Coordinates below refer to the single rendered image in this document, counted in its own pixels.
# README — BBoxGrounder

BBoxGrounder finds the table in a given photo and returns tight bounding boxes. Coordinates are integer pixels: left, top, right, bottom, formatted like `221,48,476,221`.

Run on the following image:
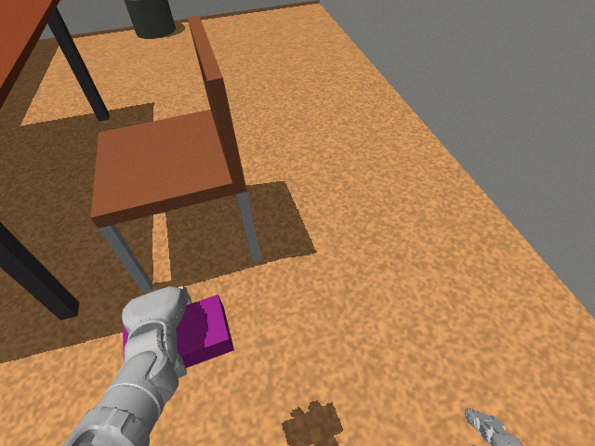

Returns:
0,0,110,321

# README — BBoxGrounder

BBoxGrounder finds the left robot hand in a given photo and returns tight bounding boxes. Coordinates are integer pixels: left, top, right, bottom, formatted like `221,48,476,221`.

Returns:
122,286,192,378

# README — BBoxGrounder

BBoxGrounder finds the left robot arm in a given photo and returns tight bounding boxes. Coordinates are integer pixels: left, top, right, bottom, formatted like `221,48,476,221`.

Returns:
62,318,179,446

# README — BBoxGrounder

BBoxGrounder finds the right robot hand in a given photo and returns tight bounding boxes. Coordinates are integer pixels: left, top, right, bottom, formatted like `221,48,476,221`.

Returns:
465,409,522,446

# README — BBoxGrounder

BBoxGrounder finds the chair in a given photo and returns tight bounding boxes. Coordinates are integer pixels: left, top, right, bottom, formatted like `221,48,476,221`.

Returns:
90,16,261,293

